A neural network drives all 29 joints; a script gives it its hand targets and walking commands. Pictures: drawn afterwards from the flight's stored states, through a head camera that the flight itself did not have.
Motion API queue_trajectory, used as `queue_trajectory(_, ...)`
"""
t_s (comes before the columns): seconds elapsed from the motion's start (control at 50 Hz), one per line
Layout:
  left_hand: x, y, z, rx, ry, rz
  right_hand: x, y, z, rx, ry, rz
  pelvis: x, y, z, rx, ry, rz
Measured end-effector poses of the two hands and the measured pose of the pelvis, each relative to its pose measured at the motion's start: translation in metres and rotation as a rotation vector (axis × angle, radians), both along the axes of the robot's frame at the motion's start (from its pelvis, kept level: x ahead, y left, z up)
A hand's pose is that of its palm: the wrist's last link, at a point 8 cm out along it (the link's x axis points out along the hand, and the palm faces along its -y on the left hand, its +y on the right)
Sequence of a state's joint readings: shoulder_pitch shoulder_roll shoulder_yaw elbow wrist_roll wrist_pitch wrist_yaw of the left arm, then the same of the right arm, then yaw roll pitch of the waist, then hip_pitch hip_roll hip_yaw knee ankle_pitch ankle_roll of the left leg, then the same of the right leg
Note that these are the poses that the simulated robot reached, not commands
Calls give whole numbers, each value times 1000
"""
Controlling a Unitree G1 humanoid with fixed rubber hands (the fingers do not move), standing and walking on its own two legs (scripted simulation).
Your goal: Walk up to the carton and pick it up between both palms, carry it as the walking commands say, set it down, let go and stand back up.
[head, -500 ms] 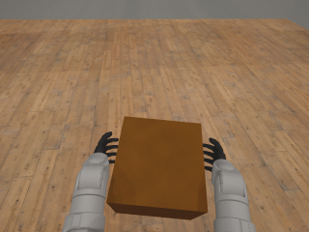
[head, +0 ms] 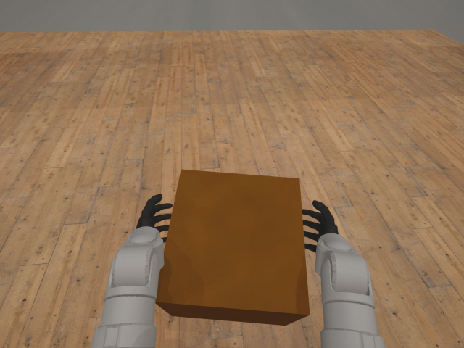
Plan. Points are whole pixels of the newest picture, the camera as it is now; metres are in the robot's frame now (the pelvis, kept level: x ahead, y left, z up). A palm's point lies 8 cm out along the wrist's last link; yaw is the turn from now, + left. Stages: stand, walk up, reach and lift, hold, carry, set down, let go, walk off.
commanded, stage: carry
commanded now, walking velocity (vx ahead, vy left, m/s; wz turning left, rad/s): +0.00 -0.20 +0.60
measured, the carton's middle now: (234, 248) +0.30 +0.00 -0.02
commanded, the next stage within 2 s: none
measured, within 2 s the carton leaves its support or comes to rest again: neither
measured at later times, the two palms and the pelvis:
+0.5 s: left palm (133, 283) +0.19 +0.16 +0.07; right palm (317, 239) +0.28 -0.14 +0.07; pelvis -0.04 -0.07 +0.00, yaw +16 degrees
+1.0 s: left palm (170, 331) +0.13 +0.09 +0.06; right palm (339, 237) +0.28 -0.18 +0.07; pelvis -0.05 -0.19 -0.01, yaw +33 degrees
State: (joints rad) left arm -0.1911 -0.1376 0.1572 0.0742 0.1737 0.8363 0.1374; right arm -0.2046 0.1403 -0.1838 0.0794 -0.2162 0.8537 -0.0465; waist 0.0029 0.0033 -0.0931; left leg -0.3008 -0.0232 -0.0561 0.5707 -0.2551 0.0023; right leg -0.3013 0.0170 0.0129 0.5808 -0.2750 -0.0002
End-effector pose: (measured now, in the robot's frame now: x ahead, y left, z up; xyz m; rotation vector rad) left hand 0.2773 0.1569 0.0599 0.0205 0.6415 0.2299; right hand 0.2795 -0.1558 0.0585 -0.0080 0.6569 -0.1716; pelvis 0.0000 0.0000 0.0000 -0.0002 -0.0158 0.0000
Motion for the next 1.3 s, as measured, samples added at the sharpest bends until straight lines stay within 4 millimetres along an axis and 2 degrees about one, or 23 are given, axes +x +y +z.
queue_trajectory(0.14, -12, -25, 14, 14, 39, 59, -2, -18, 4, 12, 47, -49, -9, -26, -6, -27, 51, 56)
queue_trajectory(0.22, -22, -30, 16, 2, 87, 92, -1, -23, 10, 21, 94, -37, -16, -39, -4, -11, 64, 127)
queue_trajectory(0.28, -30, -26, 17, -13, 98, 125, 1, -18, 16, 22, 105, -20, -22, -44, -4, -9, 76, 166)
queue_trajectory(0.36, -44, -11, 13, -44, 85, 190, 3, -1, 17, 9, 94, 30, -27, -50, -13, -22, 85, 217)
queue_trajectory(0.42, -63, -3, 6, -64, 113, 250, 2, 11, 14, -12, 120, 90, -32, -56, -11, -19, 75, 238)
queue_trajectory(0.5, -89, -2, 6, -56, 171, 336, 0, 19, 7, -15, 181, 175, -38, -69, -3, -29, 74, 272)
queue_trajectory(0.56, -99, -6, 9, -63, 165, 392, 3, 19, 9, -11, 178, 219, -42, -84, 0, -43, 80, 303)
queue_trajectory(0.62, -105, -15, 14, -63, 135, 432, 8, 13, 12, -2, 152, 258, -43, -104, -1, -55, 89, 335)
queue_trajectory(0.7, -108, -37, 17, -35, 104, 468, 15, -4, 8, 25, 123, 300, -41, -133, -9, -53, 95, 374)
queue_trajectory(0.78, -114, -61, 14, -12, 152, 454, 8, -28, -1, 26, 167, 302, -41, -153, -5, -43, 86, 446)
queue_trajectory(0.84, -120, -70, 11, -30, 176, 453, 3, -37, 1, 4, 187, 299, -42, -164, -2, -24, 82, 494)
queue_trajectory(0.94, -133, -69, 7, -64, 110, 492, 4, -29, 12, -15, 121, 334, -44, -178, -12, -46, 81, 556)
queue_trajectory(1.02, -157, -69, -1, -88, 107, 573, 1, -18, 10, -43, 117, 420, -47, -193, -12, -36, 74, 580)
queue_trajectory(1.14, -193, -90, 1, -82, 161, 704, -4, -16, 2, -44, 175, 547, -48, -225, -3, -44, 68, 638)
queue_trajectory(1.22, -201, -107, 10, -65, 126, 769, 1, -23, 4, -18, 145, 613, -43, -252, -5, -54, 76, 685)
queue_trajectory(1.3, -202, -132, 15, -21, 109, 800, 9, -39, -1, 20, 128, 651, -34, -279, -12, -60, 69, 732)
